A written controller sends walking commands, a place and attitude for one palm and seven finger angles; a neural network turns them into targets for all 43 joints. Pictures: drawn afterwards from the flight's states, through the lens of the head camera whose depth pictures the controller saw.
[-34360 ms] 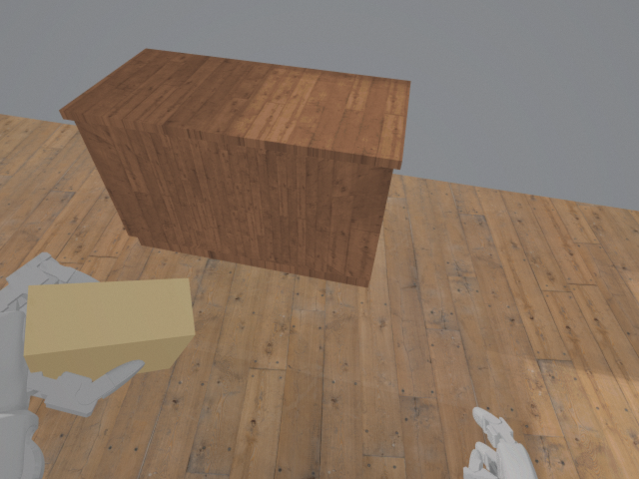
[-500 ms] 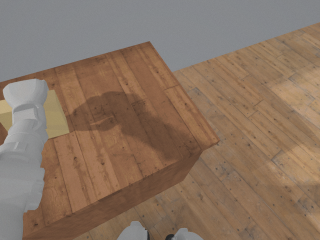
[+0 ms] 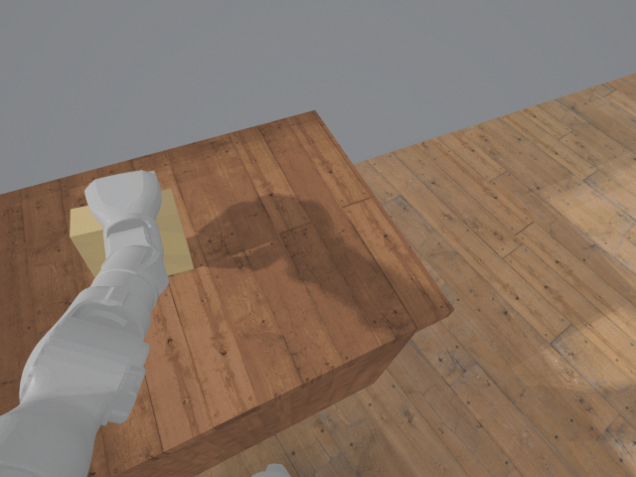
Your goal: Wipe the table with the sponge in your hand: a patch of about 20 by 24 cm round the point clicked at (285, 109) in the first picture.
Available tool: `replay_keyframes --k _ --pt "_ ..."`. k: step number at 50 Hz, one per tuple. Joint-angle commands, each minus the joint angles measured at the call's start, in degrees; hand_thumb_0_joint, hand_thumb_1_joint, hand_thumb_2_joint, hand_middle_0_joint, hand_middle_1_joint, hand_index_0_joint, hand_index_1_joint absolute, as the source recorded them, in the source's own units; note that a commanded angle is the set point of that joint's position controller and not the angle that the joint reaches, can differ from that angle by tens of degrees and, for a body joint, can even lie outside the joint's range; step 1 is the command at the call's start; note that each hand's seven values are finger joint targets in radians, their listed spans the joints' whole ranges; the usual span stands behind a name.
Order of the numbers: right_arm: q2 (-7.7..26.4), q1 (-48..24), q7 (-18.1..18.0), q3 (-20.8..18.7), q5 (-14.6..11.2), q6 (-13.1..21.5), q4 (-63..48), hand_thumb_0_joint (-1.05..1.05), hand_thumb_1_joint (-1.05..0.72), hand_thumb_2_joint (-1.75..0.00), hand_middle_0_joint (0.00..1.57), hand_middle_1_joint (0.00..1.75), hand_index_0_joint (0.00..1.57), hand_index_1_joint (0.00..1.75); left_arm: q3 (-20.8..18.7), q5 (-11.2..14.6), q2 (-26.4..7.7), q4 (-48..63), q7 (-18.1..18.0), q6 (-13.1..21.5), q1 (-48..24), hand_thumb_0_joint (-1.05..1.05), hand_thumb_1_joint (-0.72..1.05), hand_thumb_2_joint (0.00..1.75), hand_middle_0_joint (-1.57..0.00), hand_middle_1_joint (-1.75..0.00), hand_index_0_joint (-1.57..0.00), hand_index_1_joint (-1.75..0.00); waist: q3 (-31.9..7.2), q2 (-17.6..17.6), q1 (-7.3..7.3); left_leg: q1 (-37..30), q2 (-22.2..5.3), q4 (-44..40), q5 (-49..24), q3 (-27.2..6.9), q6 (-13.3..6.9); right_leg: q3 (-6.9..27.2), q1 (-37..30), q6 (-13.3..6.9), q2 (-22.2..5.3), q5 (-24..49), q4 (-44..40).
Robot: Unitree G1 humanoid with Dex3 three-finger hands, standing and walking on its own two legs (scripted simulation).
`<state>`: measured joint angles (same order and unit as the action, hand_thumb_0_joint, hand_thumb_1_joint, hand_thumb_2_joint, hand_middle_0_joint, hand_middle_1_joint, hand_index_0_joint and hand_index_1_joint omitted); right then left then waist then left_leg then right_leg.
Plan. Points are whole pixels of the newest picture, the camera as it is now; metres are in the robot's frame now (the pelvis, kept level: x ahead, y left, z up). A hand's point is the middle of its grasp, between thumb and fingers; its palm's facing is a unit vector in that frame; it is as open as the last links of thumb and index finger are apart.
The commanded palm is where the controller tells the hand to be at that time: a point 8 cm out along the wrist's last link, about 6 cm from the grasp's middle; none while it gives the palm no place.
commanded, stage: slide across to the middle lane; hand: left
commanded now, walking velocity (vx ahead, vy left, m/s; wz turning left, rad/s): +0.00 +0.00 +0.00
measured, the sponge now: (141, 250) +0.43 +0.27 -0.05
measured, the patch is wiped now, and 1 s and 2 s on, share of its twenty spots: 0.40 0.50 0.75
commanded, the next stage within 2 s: wipe back along the middle lane in 0.38 s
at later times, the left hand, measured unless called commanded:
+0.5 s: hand (145, 225) +0.44 +0.25 +0.00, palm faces -0.15 +0.01 -0.99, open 9.9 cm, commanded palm +0.44 +0.21 +0.04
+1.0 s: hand (155, 242) +0.42 +0.23 +0.00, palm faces -0.09 +0.00 -1.00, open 9.9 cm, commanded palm +0.38 +0.19 +0.03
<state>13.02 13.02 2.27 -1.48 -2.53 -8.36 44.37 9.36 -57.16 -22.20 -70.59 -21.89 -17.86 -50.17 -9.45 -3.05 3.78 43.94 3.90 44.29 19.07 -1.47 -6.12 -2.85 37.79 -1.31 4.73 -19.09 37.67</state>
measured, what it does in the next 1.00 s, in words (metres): stands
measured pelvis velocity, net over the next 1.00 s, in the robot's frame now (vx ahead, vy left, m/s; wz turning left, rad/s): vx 0.00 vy -0.01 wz -0.01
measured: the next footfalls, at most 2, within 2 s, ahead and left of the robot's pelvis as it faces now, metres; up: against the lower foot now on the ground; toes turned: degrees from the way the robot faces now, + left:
none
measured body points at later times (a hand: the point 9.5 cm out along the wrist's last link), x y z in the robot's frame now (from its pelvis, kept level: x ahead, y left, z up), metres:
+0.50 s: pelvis +0.00 -0.01 +0.00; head +0.09 +0.00 +0.45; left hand +0.45 +0.25 +0.05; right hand +0.05 -0.28 -0.13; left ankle +0.01 +0.04 -0.71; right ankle -0.02 -0.12 -0.71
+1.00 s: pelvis +0.00 -0.01 +0.01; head +0.06 +0.00 +0.46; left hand +0.42 +0.23 +0.05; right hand +0.10 -0.26 -0.12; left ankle +0.01 +0.04 -0.71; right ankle -0.02 -0.12 -0.71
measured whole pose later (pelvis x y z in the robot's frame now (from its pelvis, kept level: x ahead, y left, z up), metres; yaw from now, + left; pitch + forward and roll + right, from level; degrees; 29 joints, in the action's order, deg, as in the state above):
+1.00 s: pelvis +0.00 -0.01 +0.01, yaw -1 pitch +16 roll -4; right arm 13.2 10.9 2.3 -1.6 -3.9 -11.3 43.0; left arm 11.0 -55.9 -17.6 -63.2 -25.0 -20.2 -40.5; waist -10.5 -2.4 1.7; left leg 38.0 3.3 40.4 18.3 -0.5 -5.5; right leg -1.5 32.6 -2.2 5.2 -18.2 34.7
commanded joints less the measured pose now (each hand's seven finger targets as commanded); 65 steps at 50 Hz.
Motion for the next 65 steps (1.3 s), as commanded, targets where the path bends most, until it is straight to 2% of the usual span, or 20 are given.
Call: replay_keyframes --k 1,2,10,12,16,26,27,31,32,35,37,38,41,42,44,47,52,55,59,65 --pt "10.5 4.6 -0.4 -3.3 0.4 0.2 -3.0 0.0 -0.9 -0.9 0.2 0.3 0.2 0.3 0.3 0.5 -1.3 7.5 -0.3 1.7 -20.7 0.0 0.1 1.3 -1.2 -1.6 -1.2 -1.6 -20.6 -0.4 3.93 -28.9 -7.0 -3.6 -26.6 -8.2 6.7 0.9 2.6 -1.9 -0.7 14.7 -3.3" --pt "10.7 4.6 -0.5 -3.4 0.4 0.2 -2.8 0.0 -0.9 -0.9 0.2 0.3 0.2 0.3 -2.2 0.8 -3.4 7.4 -0.4 1.9 -19.0 0.0 0.1 1.3 -1.2 -1.6 -1.2 -1.6 -21.3 -0.8 2.89 -28.9 -7.0 -3.7 -28.2 -8.2 6.8 0.9 1.6 -2.1 -0.7 15.4 -3.2" --pt "10.5 4.0 -0.7 -3.1 0.1 -0.3 -3.2 0.0 -0.9 -0.9 0.2 0.3 0.2 0.3 0.3 -0.4 -2.6 7.7 0.0 1.9 -20.1 0.0 0.1 1.3 -1.2 -1.6 -1.2 -1.6 -19.2 -0.8 3.92 -27.1 -6.4 -4.5 -23.9 -7.2 6.0 1.3 0.3 -2.0 -0.9 15.0 -4.3" --pt "10.8 4.1 -0.9 -3.1 0.1 -0.1 -2.8 0.0 -0.9 -0.9 0.2 0.3 0.2 0.3 -1.8 -0.3 -4.7 7.9 -0.3 2.0 -20.6 0.0 0.1 1.3 -1.2 -1.6 -1.2 -1.6 -18.9 -1.8 3.5 -26.8 -6.5 -4.9 -23.7 -7.3 6.2 1.3 0.2 -2.3 -0.9 14.8 -4.2" --pt "10.5 4.3 -0.8 -3.2 0.1 0.0 -3.1 0.0 -0.9 -0.9 0.2 0.3 0.2 0.3 1.0 -0.4 -1.8 7.6 -0.2 2.2 -20.0 0.0 0.1 1.3 -1.2 -1.6 -1.2 -1.6 -19.8 -1.1 4.05 -27.0 -6.3 -4.5 -23.0 -7.1 5.9 1.4 0.3 -2.1 -0.9 14.6 -4.3" --pt "10.7 4.6 -1.0 -2.7 -0.2 0.4 -2.9 0.0 -0.9 -0.9 0.2 0.3 0.2 0.3 -0.2 -0.2 -3.8 5.0 -0.2 1.8 -18.2 0.0 0.1 1.3 -1.2 -1.6 -1.2 -1.6 -17.9 1.3 4.2 -21.7 -5.3 -5.0 -18.7 -4.9 4.3 2.3 -3.5 -1.9 -1.1 16.0 -5.3" --pt "11.0 4.6 -1.0 -2.9 -0.3 0.5 -2.7 0.0 -0.9 -0.9 0.2 0.3 0.2 0.3 -2.4 -0.1 -5.5 4.9 -0.2 1.9 -16.9 0.0 0.1 1.3 -1.2 -1.6 -1.2 -1.6 -18.2 0.6 3.39 -21.9 -5.5 -5.1 -19.6 -5.5 4.7 2.2 -3.4 -2.1 -1.1 16.0 -5.0" --pt "10.2 4.2 -0.4 -3.1 -0.2 0.4 -4.0 0.0 -0.9 -0.9 0.2 0.3 0.2 0.3 0.1 0.6 -1.4 7.5 0.2 2.6 -12.2 0.0 0.1 1.3 -1.2 -1.6 -1.2 -1.6 -21.0 0.2 2.41 -23.1 -5.2 -4.4 -22.8 -4.3 4.4 2.6 -6.2 -2.0 -1.2 20.4 -4.6" --pt "10.3 3.9 -0.4 -3.4 -0.3 0.3 -3.9 0.0 -0.9 -0.9 0.2 0.3 0.2 0.3 -2.1 1.0 -2.6 7.1 0.2 2.7 -9.3 0.0 0.1 1.3 -1.2 -1.6 -1.2 -1.6 -21.4 0.1 1.34 -23.8 -5.4 -4.3 -24.7 -4.5 4.7 2.5 -6.5 -2.3 -1.2 21.2 -4.4" --pt "10.0 3.1 -0.2 -3.1 -0.6 -0.4 -4.6 0.0 -0.9 -0.9 0.2 0.3 0.2 0.3 0.6 1.3 0.4 7.3 0.3 2.1 -6.4 0.0 0.1 1.3 -1.2 -1.6 -1.2 -1.6 -18.5 3.7 1.74 -21.4 -5.1 -4.8 -23.0 -3.7 4.2 2.7 -8.1 -1.9 -1.3 22.2 -5.0" --pt "10.1 1.9 -0.1 -3.1 -0.7 -0.7 -4.6 0.0 -0.9 -0.9 0.2 0.3 0.2 0.3 -1.4 1.6 -0.7 8.1 -0.2 1.7 -4.3 0.0 0.1 1.3 -1.2 -1.6 -1.2 -1.6 -18.0 2.3 0.29 -21.4 -5.1 -5.4 -23.6 -3.8 4.3 3.1 -8.8 -2.4 -1.5 22.9 -5.1" --pt "9.8 1.7 0.0 -3.0 -0.8 -0.8 -5.1 0.0 -0.9 -0.9 0.2 0.3 0.2 0.3 1.3 1.8 1.9 8.4 -0.1 1.2 -3.3 0.0 0.1 1.3 -1.2 -1.6 -1.2 -1.6 -17.6 3.0 0.72 -21.3 -4.9 -5.6 -23.2 -3.7 4.3 2.6 -8.9 -2.2 -1.4 22.4 -5.1" --pt "9.7 0.5 -0.1 -2.8 -1.0 -1.2 -5.1 0.0 -0.9 -0.9 0.2 0.3 0.2 0.3 0.8 1.7 1.4 7.8 -0.6 -0.1 -2.7 0.0 0.1 1.3 -1.2 -1.6 -1.2 -1.6 -14.7 4.3 0.71 -19.9 -4.8 -6.5 -20.4 -3.3 4.1 2.9 -9.0 -2.3 -1.6 21.1 -5.8" --pt "9.7 0.0 -0.2 -2.7 -1.1 -1.3 -5.2 0.0 -0.9 -0.9 0.2 0.3 0.2 0.3 -0.8 1.9 0.4 7.6 -0.7 -0.3 -1.6 0.0 0.1 1.3 -1.2 -1.6 -1.2 -1.6 -15.0 3.6 -0.37 -20.1 -4.9 -7.0 -21.1 -3.7 4.4 2.6 -9.1 -2.6 -1.6 20.6 -5.5" --pt "9.3 -0.5 -0.1 -2.8 -1.1 -1.5 -5.8 0.0 -0.9 -0.9 0.2 0.3 0.2 0.3 2.1 1.7 3.7 8.3 -0.6 -0.9 -0.3 0.0 0.1 1.3 -1.2 -1.6 -1.2 -1.6 -15.3 4.0 -0.01 -21.2 -4.9 -6.7 -21.4 -3.5 4.4 2.5 -8.7 -2.4 -1.6 20.3 -5.7" --pt "9.3 -1.4 -0.3 -2.7 -1.1 -2.0 -6.2 0.0 -0.9 -0.9 0.2 0.3 0.2 0.3 0.7 1.6 2.6 9.1 -0.6 -1.5 -0.3 0.0 0.1 1.3 -1.2 -1.6 -1.2 -1.6 -15.1 3.9 -0.49 -21.3 -5.0 -7.2 -21.6 -3.8 4.7 2.6 -9.2 -2.7 -1.7 20.0 -5.5" --pt "8.4 -3.5 0.0 -3.0 -1.1 -2.6 -7.7 0.0 -0.9 -0.9 0.2 0.3 0.2 0.3 4.2 2.1 8.4 12.6 -0.7 -2.6 2.4 0.0 0.1 1.3 -1.2 -1.6 -1.2 -1.6 -16.0 2.6 -1.22 -25.1 -5.5 -7.3 -24.4 -4.6 5.7 1.5 -7.4 -2.9 -1.5 18.3 -5.3" --pt "8.5 -4.1 -0.2 -2.9 -0.8 -3.3 -7.7 0.0 -0.9 -0.9 0.2 0.3 0.2 0.3 3.4 2.1 7.3 12.6 -1.0 -3.9 4.7 0.0 0.1 1.3 -1.2 -1.6 -1.2 -1.6 -14.9 5.3 -1.53 -24.4 -5.4 -7.5 -23.3 -4.2 5.6 1.8 -8.5 -3.0 -1.4 18.4 -5.8" --pt "8.2 -5.8 -0.6 -2.4 -1.1 -3.8 -8.2 0.0 -0.9 -0.9 0.2 0.3 0.2 0.3 5.3 2.0 9.0 14.0 -1.1 -5.7 3.0 0.0 0.1 1.3 -1.2 -1.6 -1.2 -1.6 -12.8 4.4 -1.29 -24.6 -5.3 -8.7 -21.1 -4.8 6.0 1.5 -7.6 -3.2 -1.4 15.7 -6.1" --pt "7.9 -7.1 -0.5 -2.4 -0.9 -4.2 -9.4 0.0 -0.9 -0.9 0.2 0.3 0.2 0.3 5.5 2.1 10.1 16.8 -0.9 -6.9 8.6 0.0 0.1 1.3 -1.2 -1.6 -1.2 -1.6 -14.8 4.6 -2.85 -25.7 -5.0 -8.9 -22.0 -4.5 6.1 1.5 -9.9 -3.6 -1.3 16.1 -6.3"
